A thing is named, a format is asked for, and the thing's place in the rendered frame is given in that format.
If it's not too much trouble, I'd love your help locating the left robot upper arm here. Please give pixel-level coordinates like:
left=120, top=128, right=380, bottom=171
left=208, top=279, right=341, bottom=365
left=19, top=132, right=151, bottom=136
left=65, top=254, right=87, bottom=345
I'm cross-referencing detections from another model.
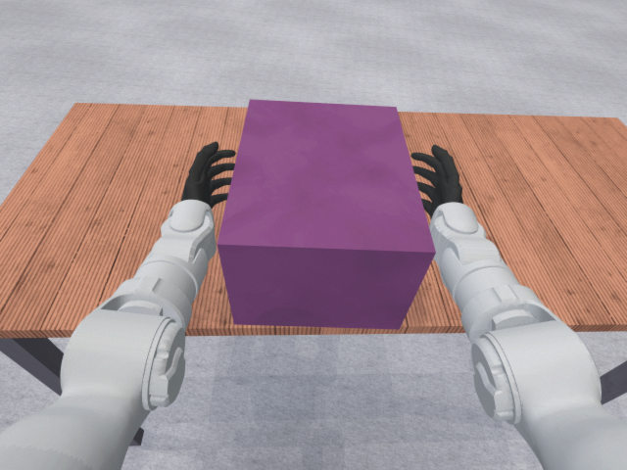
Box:
left=0, top=309, right=185, bottom=470

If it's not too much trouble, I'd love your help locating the left robot hand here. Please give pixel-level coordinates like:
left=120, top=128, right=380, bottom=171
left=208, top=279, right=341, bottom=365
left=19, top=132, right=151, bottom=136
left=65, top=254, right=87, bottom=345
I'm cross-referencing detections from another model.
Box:
left=181, top=142, right=236, bottom=209

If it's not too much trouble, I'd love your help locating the right robot forearm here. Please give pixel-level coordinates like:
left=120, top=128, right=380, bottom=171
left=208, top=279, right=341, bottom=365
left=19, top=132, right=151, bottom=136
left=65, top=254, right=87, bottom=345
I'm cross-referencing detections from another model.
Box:
left=429, top=202, right=602, bottom=400

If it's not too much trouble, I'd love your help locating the right robot upper arm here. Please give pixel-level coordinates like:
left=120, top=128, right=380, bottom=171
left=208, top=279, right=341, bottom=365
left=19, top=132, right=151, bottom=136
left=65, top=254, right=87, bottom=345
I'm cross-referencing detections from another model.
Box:
left=471, top=320, right=627, bottom=470

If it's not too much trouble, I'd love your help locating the carton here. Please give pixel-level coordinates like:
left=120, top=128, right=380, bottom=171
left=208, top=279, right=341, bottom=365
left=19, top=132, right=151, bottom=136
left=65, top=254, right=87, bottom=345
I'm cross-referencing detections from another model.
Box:
left=217, top=99, right=436, bottom=330

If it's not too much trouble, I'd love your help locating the right robot hand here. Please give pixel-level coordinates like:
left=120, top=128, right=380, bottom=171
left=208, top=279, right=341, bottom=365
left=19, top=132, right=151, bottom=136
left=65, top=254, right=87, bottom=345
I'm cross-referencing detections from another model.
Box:
left=410, top=145, right=463, bottom=218

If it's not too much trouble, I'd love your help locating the table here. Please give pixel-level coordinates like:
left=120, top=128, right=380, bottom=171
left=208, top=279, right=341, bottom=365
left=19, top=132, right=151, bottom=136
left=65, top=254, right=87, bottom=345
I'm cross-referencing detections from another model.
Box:
left=0, top=103, right=627, bottom=447

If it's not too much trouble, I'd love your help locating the left robot forearm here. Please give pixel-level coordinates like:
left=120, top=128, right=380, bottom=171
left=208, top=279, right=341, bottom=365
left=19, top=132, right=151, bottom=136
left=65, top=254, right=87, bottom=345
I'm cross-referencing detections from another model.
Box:
left=61, top=200, right=217, bottom=391

